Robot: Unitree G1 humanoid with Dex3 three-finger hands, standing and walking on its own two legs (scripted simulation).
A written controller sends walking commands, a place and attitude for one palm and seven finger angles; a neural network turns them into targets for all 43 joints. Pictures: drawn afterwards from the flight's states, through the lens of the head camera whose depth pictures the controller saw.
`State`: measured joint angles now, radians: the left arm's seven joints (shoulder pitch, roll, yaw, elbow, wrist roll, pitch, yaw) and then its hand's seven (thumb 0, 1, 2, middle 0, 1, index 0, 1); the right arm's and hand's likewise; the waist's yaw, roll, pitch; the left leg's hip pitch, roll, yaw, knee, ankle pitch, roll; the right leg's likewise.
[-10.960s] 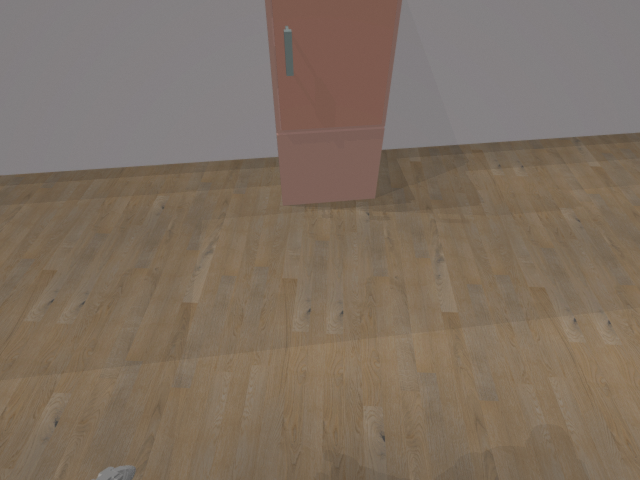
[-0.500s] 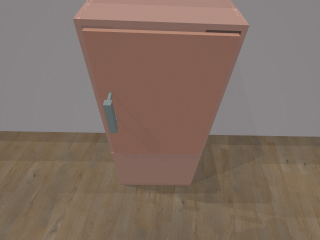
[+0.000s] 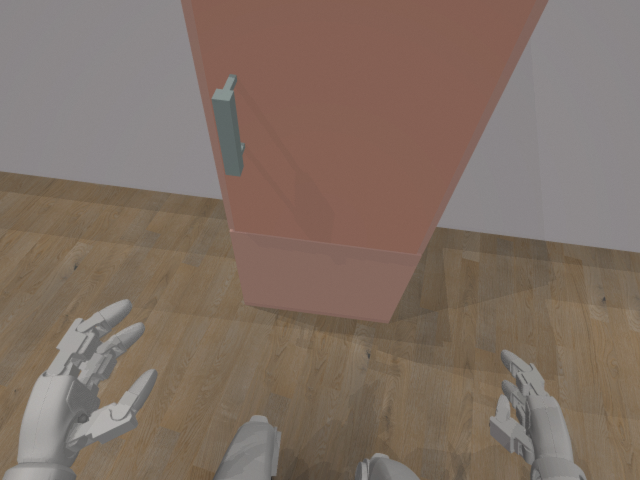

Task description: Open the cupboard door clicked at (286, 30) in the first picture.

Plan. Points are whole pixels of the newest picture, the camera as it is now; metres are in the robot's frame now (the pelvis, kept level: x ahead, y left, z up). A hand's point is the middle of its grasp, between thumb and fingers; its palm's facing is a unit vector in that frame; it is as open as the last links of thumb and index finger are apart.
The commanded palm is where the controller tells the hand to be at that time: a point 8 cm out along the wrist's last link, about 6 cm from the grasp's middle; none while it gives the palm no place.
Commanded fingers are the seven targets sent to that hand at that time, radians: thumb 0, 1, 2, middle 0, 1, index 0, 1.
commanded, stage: raise the hand with hooked fingers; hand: left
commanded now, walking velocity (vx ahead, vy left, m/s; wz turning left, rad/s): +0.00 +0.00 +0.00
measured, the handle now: (233, 126) +0.59 +0.21 +0.07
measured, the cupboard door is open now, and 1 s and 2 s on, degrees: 0 0 0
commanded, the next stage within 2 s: move the hooked fingers beside the handle in 1.58 s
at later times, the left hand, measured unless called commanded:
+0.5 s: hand (113, 324) +0.26 +0.27 +0.05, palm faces +0.00 -1.00 -0.05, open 12.2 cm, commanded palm +0.24 +0.32 +0.07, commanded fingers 0.00 -0.31 0.38 -0.29 -1.08 -0.29 -1.08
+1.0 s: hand (75, 275) +0.29 +0.31 +0.09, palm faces +0.03 -1.00 -0.06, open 14.0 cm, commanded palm +0.27 +0.36 +0.09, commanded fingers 0.00 -0.50 0.30 -0.30 -1.20 -0.30 -1.20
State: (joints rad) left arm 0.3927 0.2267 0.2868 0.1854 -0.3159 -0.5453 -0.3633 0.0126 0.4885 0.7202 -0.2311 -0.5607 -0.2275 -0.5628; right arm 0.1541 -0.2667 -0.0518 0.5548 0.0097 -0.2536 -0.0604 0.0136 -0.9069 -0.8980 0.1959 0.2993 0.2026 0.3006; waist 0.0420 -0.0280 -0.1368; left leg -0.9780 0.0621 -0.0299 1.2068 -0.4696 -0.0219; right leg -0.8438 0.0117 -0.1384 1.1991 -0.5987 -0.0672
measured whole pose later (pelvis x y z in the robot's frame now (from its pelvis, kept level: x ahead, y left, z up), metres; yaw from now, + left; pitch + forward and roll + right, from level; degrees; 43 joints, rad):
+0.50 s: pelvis +0.00 +0.04 +0.01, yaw -1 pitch +15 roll -3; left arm 0.22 0.30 0.32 0.22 -0.33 -0.42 -0.40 0.00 -0.09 0.47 -0.27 -0.93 -0.26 -0.94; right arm 0.28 -0.28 -0.02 0.62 0.02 -0.22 -0.07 0.02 -0.90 -0.90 0.20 0.30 0.21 0.30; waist -0.02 0.02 -0.13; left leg -0.96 0.05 0.02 1.14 -0.45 0.03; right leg -0.83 0.00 -0.09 1.10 -0.54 -0.01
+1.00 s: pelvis +0.01 +0.05 +0.03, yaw -1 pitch +13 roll -4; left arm 0.05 0.39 0.39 0.32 -0.33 -0.33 -0.43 -0.01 -0.49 0.30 -0.30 -1.19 -0.30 -1.19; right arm 0.26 -0.25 0.05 0.55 0.02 -0.19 -0.08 0.01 -0.90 -0.90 0.20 0.30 0.21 0.30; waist 0.00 0.01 -0.11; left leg -0.85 0.04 0.02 1.03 -0.42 0.05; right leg -0.71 -0.01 -0.09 0.98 -0.49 0.01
